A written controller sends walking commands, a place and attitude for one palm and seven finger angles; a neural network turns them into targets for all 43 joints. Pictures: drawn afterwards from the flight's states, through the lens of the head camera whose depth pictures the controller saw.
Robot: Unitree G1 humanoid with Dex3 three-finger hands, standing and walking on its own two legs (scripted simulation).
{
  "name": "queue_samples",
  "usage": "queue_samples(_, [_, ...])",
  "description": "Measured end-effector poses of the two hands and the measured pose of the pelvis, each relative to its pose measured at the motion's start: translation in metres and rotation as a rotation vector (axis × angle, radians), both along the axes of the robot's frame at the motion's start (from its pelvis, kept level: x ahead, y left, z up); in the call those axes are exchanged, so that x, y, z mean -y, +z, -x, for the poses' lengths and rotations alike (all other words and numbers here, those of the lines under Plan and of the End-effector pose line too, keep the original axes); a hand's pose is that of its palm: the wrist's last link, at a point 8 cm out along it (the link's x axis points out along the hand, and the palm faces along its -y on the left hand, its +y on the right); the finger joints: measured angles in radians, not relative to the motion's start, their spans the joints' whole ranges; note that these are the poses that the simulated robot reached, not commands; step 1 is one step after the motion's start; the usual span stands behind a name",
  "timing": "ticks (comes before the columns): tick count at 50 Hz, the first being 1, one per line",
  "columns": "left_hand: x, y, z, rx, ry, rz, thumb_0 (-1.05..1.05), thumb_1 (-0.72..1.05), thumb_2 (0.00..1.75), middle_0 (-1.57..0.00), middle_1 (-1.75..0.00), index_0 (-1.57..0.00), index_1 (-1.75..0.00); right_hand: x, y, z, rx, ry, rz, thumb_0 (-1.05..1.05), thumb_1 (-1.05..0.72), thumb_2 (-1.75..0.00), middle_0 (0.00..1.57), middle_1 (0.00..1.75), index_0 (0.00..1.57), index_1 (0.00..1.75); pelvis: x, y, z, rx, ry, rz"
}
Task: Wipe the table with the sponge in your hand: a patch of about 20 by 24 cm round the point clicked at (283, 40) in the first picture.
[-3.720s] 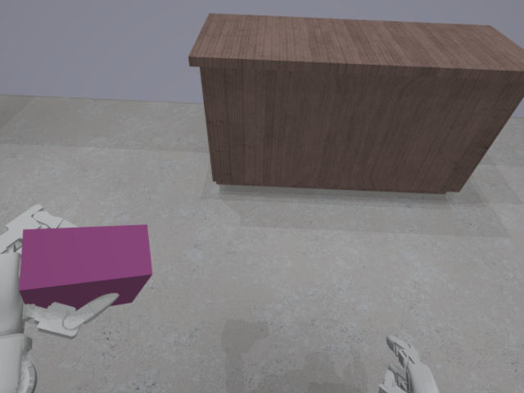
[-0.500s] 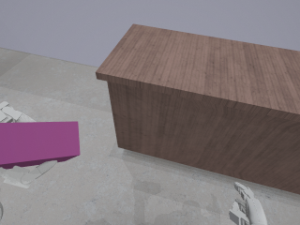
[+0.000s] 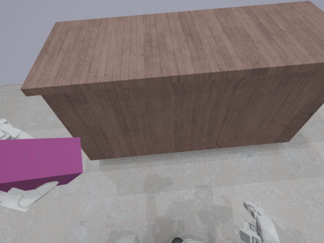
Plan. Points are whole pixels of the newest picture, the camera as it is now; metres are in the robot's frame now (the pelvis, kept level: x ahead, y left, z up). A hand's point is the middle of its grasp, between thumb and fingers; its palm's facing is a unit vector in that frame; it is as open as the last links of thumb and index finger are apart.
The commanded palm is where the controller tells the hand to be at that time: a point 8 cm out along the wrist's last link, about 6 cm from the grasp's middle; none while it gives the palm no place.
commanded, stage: turn to face it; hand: left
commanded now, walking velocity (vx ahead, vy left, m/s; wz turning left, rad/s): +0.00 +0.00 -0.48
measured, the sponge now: (49, 165) +0.23 +0.20 +0.16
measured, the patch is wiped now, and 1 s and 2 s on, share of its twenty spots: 0.00 0.00 0.00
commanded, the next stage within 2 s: take the last steps up to it in 0.48 s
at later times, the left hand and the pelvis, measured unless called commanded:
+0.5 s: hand (86, 186) +0.19 +0.13 +0.17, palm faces +0.23 -0.86 -0.46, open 9.7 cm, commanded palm +0.13 +0.19 +0.18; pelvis -0.08 -0.05 -0.02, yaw -11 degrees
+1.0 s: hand (91, 240) +0.12 +0.10 +0.17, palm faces +0.25 -0.84 -0.49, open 9.7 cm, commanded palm +0.09 +0.15 +0.18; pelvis -0.13 -0.09 -0.01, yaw -12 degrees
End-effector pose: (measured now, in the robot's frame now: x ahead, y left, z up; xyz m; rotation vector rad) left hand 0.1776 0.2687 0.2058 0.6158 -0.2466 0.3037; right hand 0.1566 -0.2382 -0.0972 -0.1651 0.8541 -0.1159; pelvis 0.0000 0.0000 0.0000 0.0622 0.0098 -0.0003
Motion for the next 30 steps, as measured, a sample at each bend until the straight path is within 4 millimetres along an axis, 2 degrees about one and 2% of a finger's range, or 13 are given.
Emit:
queue_samples(4, [0.003,-0.008,0.007,0.01,-0.002,0.059,0.0,-0.46,1.0,-0.8,-1.34,-0.8,-1.33,0.02,0.013,0.013,0.024,-0.03,0.047,0.02,-0.91,-0.9,0.2,0.3,0.2,0.3,0.003,0.001,0.011,-0.013,-0.034,-0.006])
queue_samples(7, [0.008,-0.015,0.012,0.031,-0.027,0.104,0.0,-0.46,1.0,-0.8,-1.34,-0.8,-1.33,0.027,0.022,0.023,0.047,-0.039,0.076,0.01,-0.91,-0.9,0.2,0.3,0.2,0.3,0.004,0.0,0.022,-0.019,-0.053,-0.001])
queue_samples(12, [0.019,-0.014,0.021,0.084,-0.101,0.091,0.0,-0.46,1.0,-0.8,-1.34,-0.8,-1.33,0.027,0.03,0.045,0.107,-0.062,0.085,0.01,-0.91,-0.9,0.2,0.3,0.2,0.3,0.008,-0.005,0.042,0.006,-0.084,0.015])
queue_samples(16, [0.03,-0.012,0.027,0.065,-0.102,0.067,0.0,-0.46,1.0,-0.8,-1.34,-0.8,-1.33,0.022,0.022,0.065,0.138,-0.097,0.012,0.01,-0.91,-0.9,0.2,0.3,0.2,0.3,0.017,-0.004,0.048,0.019,-0.131,0.038])
queue_samples(20, [0.055,-0.017,0.026,0.053,-0.109,0.044,0.0,-0.46,1.0,-0.8,-1.34,-0.8,-1.33,0.025,0.0,0.088,0.134,-0.11,-0.056,0.01,-0.91,-0.9,0.2,0.3,0.2,0.3,0.035,-0.012,0.057,0.034,-0.178,0.054])
queue_samples(24, [0.091,-0.02,0.02,0.061,-0.167,0.057,0.0,-0.46,1.0,-0.8,-1.34,-0.8,-1.33,0.042,-0.02,0.117,0.074,-0.138,-0.079,0.01,-0.91,-0.9,0.2,0.3,0.2,0.3,0.051,-0.017,0.077,0.05,-0.19,0.064])
queue_samples(30, [0.124,-0.01,0.033,0.019,-0.277,0.033,0.0,-0.46,1.0,-0.8,-1.34,-0.8,-1.33,0.079,-0.01,0.167,0.017,-0.251,-0.028,0.02,-0.91,-0.9,0.2,0.3,0.2,0.3,0.063,-0.005,0.097,0.022,-0.246,0.018])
